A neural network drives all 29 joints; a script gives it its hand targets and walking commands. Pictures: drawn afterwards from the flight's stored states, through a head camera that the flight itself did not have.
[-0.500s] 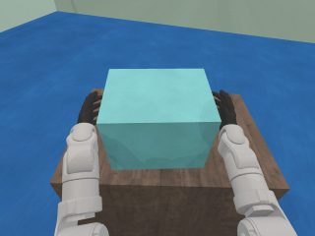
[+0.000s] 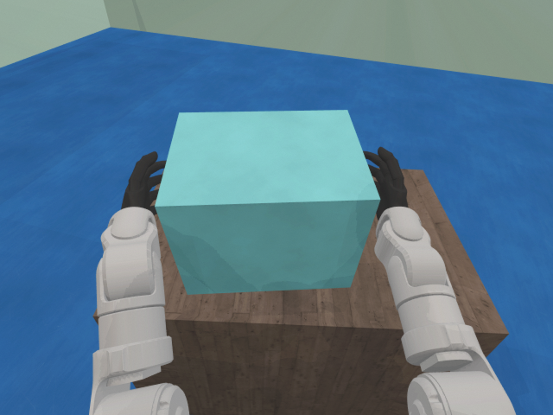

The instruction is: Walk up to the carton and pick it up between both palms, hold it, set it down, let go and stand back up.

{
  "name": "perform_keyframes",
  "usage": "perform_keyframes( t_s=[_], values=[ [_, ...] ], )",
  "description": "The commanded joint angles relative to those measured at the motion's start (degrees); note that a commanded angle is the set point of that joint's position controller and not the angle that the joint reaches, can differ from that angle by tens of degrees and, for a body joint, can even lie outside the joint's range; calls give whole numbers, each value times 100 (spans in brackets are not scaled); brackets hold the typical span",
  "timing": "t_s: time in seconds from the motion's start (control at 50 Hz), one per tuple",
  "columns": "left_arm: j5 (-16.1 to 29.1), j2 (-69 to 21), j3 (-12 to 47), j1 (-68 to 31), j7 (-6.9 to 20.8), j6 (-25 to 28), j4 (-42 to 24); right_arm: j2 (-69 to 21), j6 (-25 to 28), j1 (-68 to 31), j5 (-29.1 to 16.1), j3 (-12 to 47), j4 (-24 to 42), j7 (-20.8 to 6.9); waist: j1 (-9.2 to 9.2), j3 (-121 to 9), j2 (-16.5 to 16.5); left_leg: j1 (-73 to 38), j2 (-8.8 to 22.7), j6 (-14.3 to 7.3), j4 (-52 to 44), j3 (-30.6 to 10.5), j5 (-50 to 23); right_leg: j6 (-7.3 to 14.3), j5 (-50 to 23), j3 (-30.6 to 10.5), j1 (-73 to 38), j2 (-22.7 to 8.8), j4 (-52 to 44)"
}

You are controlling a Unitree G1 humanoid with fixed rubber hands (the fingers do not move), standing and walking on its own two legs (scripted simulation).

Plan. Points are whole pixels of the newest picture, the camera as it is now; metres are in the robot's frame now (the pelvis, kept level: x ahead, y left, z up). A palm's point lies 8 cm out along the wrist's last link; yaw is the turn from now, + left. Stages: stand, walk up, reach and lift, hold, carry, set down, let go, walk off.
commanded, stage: hold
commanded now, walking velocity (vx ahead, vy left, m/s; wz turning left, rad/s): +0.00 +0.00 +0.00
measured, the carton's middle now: (267, 202) +0.41 +0.01 +0.14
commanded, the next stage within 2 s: none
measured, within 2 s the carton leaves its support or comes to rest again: neither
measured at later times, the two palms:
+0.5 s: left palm (142, 212) +0.36 +0.18 +0.17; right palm (391, 204) +0.36 -0.16 +0.17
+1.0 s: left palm (144, 210) +0.36 +0.18 +0.17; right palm (393, 204) +0.36 -0.17 +0.17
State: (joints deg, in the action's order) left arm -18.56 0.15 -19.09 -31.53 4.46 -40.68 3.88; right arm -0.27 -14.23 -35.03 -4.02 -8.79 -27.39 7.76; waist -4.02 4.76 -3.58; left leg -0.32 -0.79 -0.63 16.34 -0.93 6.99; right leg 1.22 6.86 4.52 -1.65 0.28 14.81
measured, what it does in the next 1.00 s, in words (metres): stands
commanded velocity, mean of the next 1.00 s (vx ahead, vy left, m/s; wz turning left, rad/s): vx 0.00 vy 0.00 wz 0.00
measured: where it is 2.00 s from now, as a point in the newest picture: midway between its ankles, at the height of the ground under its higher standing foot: outside the picture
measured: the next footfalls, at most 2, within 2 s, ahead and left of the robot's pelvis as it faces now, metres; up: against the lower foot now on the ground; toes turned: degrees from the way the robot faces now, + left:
none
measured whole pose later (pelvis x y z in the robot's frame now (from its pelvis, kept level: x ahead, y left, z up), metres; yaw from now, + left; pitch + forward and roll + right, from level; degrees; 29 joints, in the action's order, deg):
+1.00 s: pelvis +0.01 +0.00 +0.00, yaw +0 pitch -10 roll +0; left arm -18.8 -0.6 -19.3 -30.0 4.7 -41.1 1.3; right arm 1.0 -14.3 -33.9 -5.7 -6.1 -25.3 8.6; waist -4.3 5.5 -3.5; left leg -1.1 -0.2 -0.5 16.8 0.3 7.8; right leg 1.4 7.2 4.6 -2.6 0.6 14.5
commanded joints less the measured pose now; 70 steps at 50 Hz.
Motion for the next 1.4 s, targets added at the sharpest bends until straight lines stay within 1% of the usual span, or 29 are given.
perform_keyframes(
  t_s=[0.0,0.1,0.16,0.2,0.38,0.44,0.5,0.74,0.92,1.06,1.22,1.38],
  values=[
    [855,-2166,2395,-3415,837,443,-533,-2110,335,-3628,-272,2085,1249,-860,-100,-2195,388,-327,-29,94,-237,376,-278,-198,-115,221,-489,102,-140],
    [795,-2085,2271,-3244,868,427,-658,-2107,383,-3640,-433,2349,1371,-815,26,-2354,302,-386,-71,87,-73,391,-896,-209,-644,166,-781,129,-77],
    [811,-2078,2327,-3177,868,434,-820,-2115,382,-3585,-555,2503,1497,-759,35,-2432,329,-453,-100,117,23,391,-1215,-224,-950,133,-874,138,-43],
    [815,-2071,2363,-3137,866,428,-910,-2110,359,-3500,-604,2550,1539,-733,19,-2391,362,-459,-107,137,36,391,-1274,-230,-1019,120,-874,133,-42],
    [880,-2075,2562,-3100,887,383,-1128,-2095,263,-3260,-593,2474,1689,-707,-148,-2180,466,-420,-93,206,-44,390,-1032,-238,-914,137,-755,108,-77],
    [907,-2079,2592,-3106,890,392,-1126,-2082,254,-3246,-560,2448,1727,-709,-176,-2191,463,-432,-85,215,-58,380,-969,-239,-873,158,-725,112,-78],
    [910,-2078,2578,-3100,890,395,-1090,-2064,251,-3249,-530,2437,1725,-718,-166,-2184,441,-429,-72,209,-80,375,-899,-234,-789,177,-691,118,-82],
    [846,-2049,2429,-3120,872,358,-997,-2049,285,-3372,-527,2455,1623,-770,-34,-2191,393,-403,-52,141,-105,404,-831,-197,-609,162,-654,116,-103],
    [849,-2042,2433,-3160,882,352,-990,-2087,281,-3364,-509,2407,1579,-761,-78,-2195,403,-376,-74,135,-107,422,-770,-222,-692,144,-701,92,-96],
    [865,-2041,2457,-3146,894,377,-1009,-2081,284,-3322,-502,2412,1611,-740,-114,-2215,405,-411,-79,162,-84,406,-855,-236,-800,162,-735,101,-77],
    [860,-2040,2468,-3108,886,382,-1042,-2043,296,-3300,-521,2440,1643,-746,-99,-2199,421,-461,-62,182,-70,394,-943,-219,-768,183,-688,120,-80],
    [850,-2040,2460,-3114,872,362,-1041,-2033,306,-3321,-515,2424,1624,-767,-80,-2172,420,-452,-50,165,-92,407,-869,-204,-666,180,-641,115,-97]
  ],
)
